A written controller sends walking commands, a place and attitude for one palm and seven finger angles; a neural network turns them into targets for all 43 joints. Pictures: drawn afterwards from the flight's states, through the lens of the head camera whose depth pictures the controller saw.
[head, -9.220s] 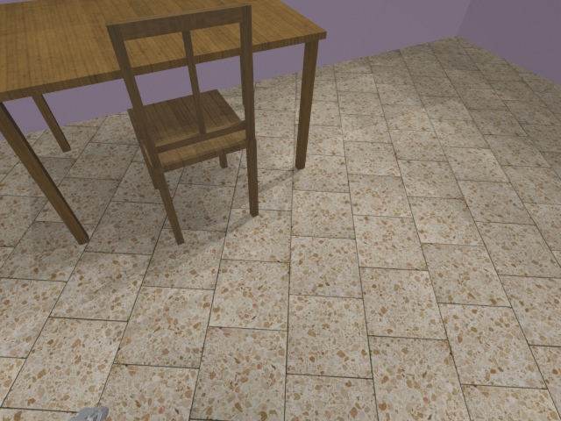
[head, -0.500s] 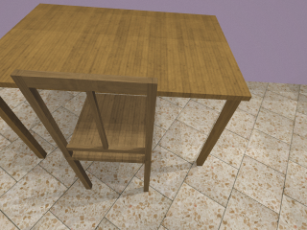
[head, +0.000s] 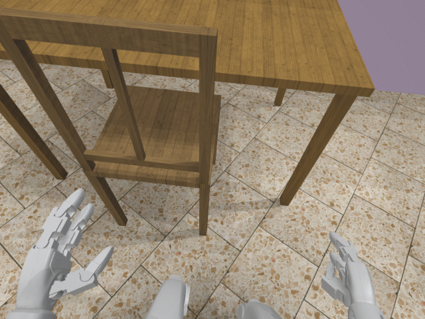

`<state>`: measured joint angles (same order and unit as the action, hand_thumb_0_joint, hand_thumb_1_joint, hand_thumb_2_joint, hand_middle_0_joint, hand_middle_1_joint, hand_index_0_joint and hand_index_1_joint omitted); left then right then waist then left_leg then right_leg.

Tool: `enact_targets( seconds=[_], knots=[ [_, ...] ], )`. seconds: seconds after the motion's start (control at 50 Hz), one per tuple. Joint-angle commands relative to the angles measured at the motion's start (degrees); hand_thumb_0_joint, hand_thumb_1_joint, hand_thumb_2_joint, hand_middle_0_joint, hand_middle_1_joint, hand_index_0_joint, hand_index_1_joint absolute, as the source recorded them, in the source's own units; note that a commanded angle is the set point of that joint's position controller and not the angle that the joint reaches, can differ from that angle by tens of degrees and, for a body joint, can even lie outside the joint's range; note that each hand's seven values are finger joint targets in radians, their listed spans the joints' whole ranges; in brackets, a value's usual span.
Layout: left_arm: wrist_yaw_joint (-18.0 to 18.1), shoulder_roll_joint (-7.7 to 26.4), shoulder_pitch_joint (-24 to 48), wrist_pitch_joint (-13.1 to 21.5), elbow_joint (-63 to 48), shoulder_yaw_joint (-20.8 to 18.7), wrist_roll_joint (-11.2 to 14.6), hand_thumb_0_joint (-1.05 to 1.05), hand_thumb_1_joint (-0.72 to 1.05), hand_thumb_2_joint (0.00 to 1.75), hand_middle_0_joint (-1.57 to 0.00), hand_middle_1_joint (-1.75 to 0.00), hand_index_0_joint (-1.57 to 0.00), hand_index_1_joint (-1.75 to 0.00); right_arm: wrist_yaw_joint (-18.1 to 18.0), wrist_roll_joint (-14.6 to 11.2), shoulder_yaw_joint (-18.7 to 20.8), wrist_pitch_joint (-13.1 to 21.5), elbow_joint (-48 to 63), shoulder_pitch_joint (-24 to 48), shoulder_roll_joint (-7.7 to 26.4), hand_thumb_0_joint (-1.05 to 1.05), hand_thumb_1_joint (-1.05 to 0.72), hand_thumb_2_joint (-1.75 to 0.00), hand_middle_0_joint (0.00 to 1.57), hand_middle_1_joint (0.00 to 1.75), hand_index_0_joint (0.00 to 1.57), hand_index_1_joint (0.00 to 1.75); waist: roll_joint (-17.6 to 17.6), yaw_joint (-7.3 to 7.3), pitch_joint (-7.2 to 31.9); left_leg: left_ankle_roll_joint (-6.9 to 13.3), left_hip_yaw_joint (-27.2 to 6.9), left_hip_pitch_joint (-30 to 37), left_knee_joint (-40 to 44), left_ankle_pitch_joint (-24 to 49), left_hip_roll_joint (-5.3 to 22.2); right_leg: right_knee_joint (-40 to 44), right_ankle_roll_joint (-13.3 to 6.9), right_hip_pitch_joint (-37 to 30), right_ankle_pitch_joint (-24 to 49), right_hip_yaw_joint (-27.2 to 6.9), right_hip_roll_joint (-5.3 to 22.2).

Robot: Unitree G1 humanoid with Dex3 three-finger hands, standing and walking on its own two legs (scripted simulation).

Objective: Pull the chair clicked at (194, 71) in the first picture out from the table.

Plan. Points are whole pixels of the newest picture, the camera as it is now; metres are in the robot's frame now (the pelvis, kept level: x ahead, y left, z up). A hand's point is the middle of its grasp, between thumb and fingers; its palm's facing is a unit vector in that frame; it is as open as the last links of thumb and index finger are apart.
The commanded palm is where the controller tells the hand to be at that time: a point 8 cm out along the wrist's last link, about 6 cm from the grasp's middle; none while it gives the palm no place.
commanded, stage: raise the hand toward the chair's back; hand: left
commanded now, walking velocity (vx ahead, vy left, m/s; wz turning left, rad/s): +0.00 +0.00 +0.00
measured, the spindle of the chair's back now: (128, 114) +0.52 +0.26 +0.04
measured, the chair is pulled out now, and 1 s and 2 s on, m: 0.00 0.00 0.00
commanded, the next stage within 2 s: aim the fingers beside a spindle in 1.54 s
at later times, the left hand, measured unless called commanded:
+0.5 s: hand (93, 234) +0.23 +0.23 +0.06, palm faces +0.00 -1.00 -0.04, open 14.7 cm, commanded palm +0.21 +0.28 +0.07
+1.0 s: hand (81, 214) +0.25 +0.25 +0.07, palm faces +0.00 -1.00 -0.05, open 16.9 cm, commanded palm +0.24 +0.30 +0.08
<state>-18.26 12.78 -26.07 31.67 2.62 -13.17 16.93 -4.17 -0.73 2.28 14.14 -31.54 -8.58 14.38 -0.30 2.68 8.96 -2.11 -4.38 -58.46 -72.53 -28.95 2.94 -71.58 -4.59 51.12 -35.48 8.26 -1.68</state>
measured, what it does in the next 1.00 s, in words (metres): shifts its weight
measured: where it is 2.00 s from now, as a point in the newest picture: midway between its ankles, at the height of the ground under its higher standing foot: outside the picture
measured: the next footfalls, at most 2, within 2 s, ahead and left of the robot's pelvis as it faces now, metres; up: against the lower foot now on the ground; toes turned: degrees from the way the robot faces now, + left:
none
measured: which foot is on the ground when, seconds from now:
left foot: down 0.00-1.00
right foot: down 0.00-1.00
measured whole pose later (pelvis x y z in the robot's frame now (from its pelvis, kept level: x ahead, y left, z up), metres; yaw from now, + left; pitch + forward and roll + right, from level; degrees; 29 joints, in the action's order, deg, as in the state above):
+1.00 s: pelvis +0.01 +0.05 +0.03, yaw -1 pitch +15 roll -4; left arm -14.9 14.8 -18.0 20.8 1.7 -11.9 15.3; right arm -2.8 -1.0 -1.6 9.9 -30.7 -13.1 13.0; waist 1.8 -0.4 8.8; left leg 1.6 -1.2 -54.1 -65.9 -27.2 1.6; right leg -62.6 -0.3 46.4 -31.5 5.2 -0.3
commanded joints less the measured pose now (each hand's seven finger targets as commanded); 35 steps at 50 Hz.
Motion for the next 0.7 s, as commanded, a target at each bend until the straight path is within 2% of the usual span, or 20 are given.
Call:
enact_targets(
  seconds=[0.0,0.06,0.08,0.1,0.14,0.16,0.2,0.24,0.26,0.32,0.36,0.4,0.5,0.56,0.6,0.62,0.66,0.68],
  knots=[
    [-5.4,9.9,10.0,-1.0,-7.9,-2.1,2.4,0.0,0.22,0.61,-0.13,-0.19,-0.13,-0.19,-1.3,-1.1,1.6,2.9,5.1,-0.8,6.2,0.0,-0.9,-0.9,0.2,0.3,0.2,0.3,3.1,-5.01,9.3,4.3,2.7,6.3,5.9,8.7,-1.9,19.9,4.8,-5.6,10.4,-15.3,2.2],
    [-5.6,11.5,6.2,-7.5,-5.7,-6.7,4.0,0.0,0.15,0.58,-0.13,-0.18,-0.13,-0.18,-1.3,-1.5,1.7,2.3,6.1,0.3,5.6,0.0,-0.9,-0.9,0.2,0.3,0.2,0.3,1.1,-2.02,13.6,4.3,2.7,7.3,7.5,11.4,-2.3,20.4,5.7,-11.8,13.8,-15.9,2.9],
    [-4.9,11.4,6.3,-8.3,-7.4,-7.7,4.3,0.0,0.13,0.57,-0.12,-0.18,-0.12,-0.18,-1.1,-1.4,1.6,2.1,6.4,0.1,5.1,0.0,-0.9,-0.9,0.2,0.3,0.2,0.3,0.7,-1.6,14.7,4.1,2.7,7.4,8.0,12.3,-2.3,20.5,6.2,-13.7,16.3,-16.0,3.6],
    [-4.0,11.3,5.8,-8.6,-8.3,-8.4,4.2,0.0,0.11,0.56,-0.12,-0.18,-0.12,-0.18,-0.9,-1.4,1.7,1.9,6.3,0.5,4.7,0.0,-0.9,-0.9,0.2,0.3,0.2,0.3,0.2,-1.16,15.4,4.0,2.7,8.2,8.7,13.1,-2.2,20.1,6.2,-14.3,17.7,-15.4,3.6],
    [-1.7,9.6,5.7,-7.9,-9.1,-7.7,3.7,0.0,0.06,0.54,-0.12,-0.17,-0.12,-0.17,-0.6,-1.0,1.8,1.8,6.0,0.4,4.1,0.0,-0.9,-0.9,0.2,0.3,0.2,0.3,-0.8,-1.41,14.1,3.9,2.6,9.4,10.1,14.0,-2.1,19.3,6.1,-13.0,19.6,-13.3,3.1],
    [-0.9,9.5,5.0,-7.3,-8.4,-7.9,3.5,0.0,0.04,0.53,-0.11,-0.16,-0.11,-0.16,-0.5,-0.8,1.9,1.8,5.8,0.9,3.9,0.0,-0.9,-0.9,0.2,0.3,0.2,0.3,-0.7,-0.76,13.6,3.8,2.3,9.8,10.5,14.6,-2.1,18.4,5.6,-12.5,20.1,-12.4,2.6],
    [0.3,8.2,4.3,-5.5,-8.0,-6.5,2.6,0.0,-0.01,0.51,-0.11,-0.16,-0.11,-0.16,0.0,-0.5,2.0,1.8,5.5,0.2,3.8,0.0,-0.9,-0.9,0.2,0.3,0.2,0.3,-1.3,-1.45,12.3,3.7,2.5,9.7,11.2,14.1,-2.2,17.9,5.3,-11.0,19.1,-11.2,2.4],
    [0.8,6.9,4.8,-4.0,-7.0,-4.2,1.7,0.0,-0.06,0.49,-0.1,-0.15,-0.1,-0.15,0.2,-0.6,2.1,1.7,5.7,-0.2,4.4,0.0,-0.9,-0.9,0.2,0.3,0.2,0.3,-1.8,-2.4,9.6,3.9,2.7,9.5,11.6,11.9,-2.3,18.1,5.0,-7.4,14.5,-10.3,2.0],
    [0.8,7.3,5.5,-3.5,-5.7,-4.3,1.7,0.0,-0.08,0.48,-0.1,-0.15,-0.1,-0.15,0.2,-0.5,2.0,1.6,5.6,-0.3,4.7,0.0,-0.9,-0.9,0.2,0.3,0.2,0.3,-2.9,-2.45,8.4,3.9,2.4,8.8,11.6,11.3,-2.2,18.1,4.6,-6.8,12.9,-10.1,1.6],
    [0.8,7.8,5.5,-1.9,-8.8,-3.7,1.4,0.0,-0.15,0.45,-0.1,-0.14,-0.1,-0.14,0.1,-0.7,2.3,1.8,6.2,-1.2,5.4,0.0,-0.9,-0.9,0.2,0.3,0.2,0.3,0.1,-2.28,11.5,4.2,2.9,11.7,12.5,11.2,-2.3,17.6,4.1,-5.9,11.4,-9.0,1.4],
    [1.4,8.7,6.2,-1.7,-10.1,-3.8,1.1,0.0,-0.2,0.43,-0.09,-0.13,-0.09,-0.13,-0.1,-0.7,2.2,1.8,6.3,-1.2,5.7,0.0,-0.9,-0.9,0.2,0.3,0.2,0.3,1.3,-2.34,11.4,4.3,2.5,13.2,13.4,11.3,-2.2,17.1,3.6,-5.0,11.5,-7.6,0.8],
    [2.1,8.2,6.9,-1.3,-13.1,-2.9,0.9,0.0,-0.24,0.41,-0.09,-0.12,-0.09,-0.12,-0.1,-0.5,2.0,1.9,6.7,-1.5,5.8,0.0,-0.9,-0.9,0.2,0.3,0.2,0.3,4.1,-2.28,13.3,4.2,2.2,15.7,14.3,12.0,-2.2,16.1,3.3,-4.6,12.8,-6.2,0.8],
    [4.2,7.3,6.6,-2.2,-13.8,-1.6,-0.1,0.0,-0.36,0.36,-0.07,-0.1,-0.07,-0.1,0.1,-0.4,1.7,1.1,6.9,-1.6,6.2,0.0,-0.9,-0.9,0.2,0.3,0.2,0.3,4.9,-3.09,12.2,3.8,1.1,17.9,15.9,11.6,-1.9,15.5,3.2,-2.8,12.8,-4.1,0.3],
    [4.2,7.7,6.9,-3.8,-12.5,-1.3,-0.8,0.0,-0.43,0.33,-0.07,-0.09,-0.07,-0.09,0.3,-0.4,1.4,0.3,7.5,-1.9,6.6,0.0,-0.9,-0.9,0.2,0.3,0.2,0.3,5.2,-3.41,11.0,3.6,0.6,17.7,16.8,10.4,-1.8,15.8,3.0,-2.7,12.2,-3.7,0.0],
    [4.1,7.7,7.4,-4.6,-13.2,-1.1,-0.8,0.0,-0.48,0.31,-0.06,-0.08,-0.06,-0.08,0.4,-0.4,1.2,-0.1,8.2,-1.9,6.7,0.0,-0.9,-0.9,0.2,0.3,0.2,0.3,5.1,-3.42,11.7,3.5,0.4,18.7,17.1,10.6,-1.8,16.1,3.1,-3.1,12.6,-3.5,0.1],
    [4.0,7.6,7.6,-5.0,-13.5,-0.7,-0.9,0.0,-0.5,0.3,-0.06,-0.08,-0.06,-0.08,0.4,-0.6,1.1,-0.3,8.6,-1.9,6.7,0.0,-0.9,-0.9,0.2,0.3,0.2,0.3,6.1,-3.41,11.1,3.4,0.4,19.2,17.4,10.4,-1.7,16.3,3.0,-2.8,12.5,-3.5,0.0],
    [4.2,8.6,8.4,-5.6,-13.6,-1.7,-0.9,0.0,-0.5,0.3,-0.06,-0.08,-0.06,-0.08,0.4,-0.5,0.9,-0.6,8.7,-2.1,6.9,0.0,-0.9,-0.9,0.2,0.3,0.2,0.3,5.2,-3.43,11.5,3.4,0.0,19.3,17.6,10.7,-1.7,16.4,2.9,-3.6,12.8,-3.3,-0.1],
    [4.2,8.2,8.4,-5.6,-14.3,-1.3,-1.0,0.0,-0.5,0.3,-0.06,-0.08,-0.06,-0.08,0.4,-0.5,0.8,-0.6,9.1,-2.0,6.8,0.0,-0.9,-0.9,0.2,0.3,0.2,0.3,6.3,-3.39,11.7,3.3,0.2,20.0,17.6,11.1,-1.7,16.4,3.0,-3.3,13.0,-3.4,0.0]
  ],
)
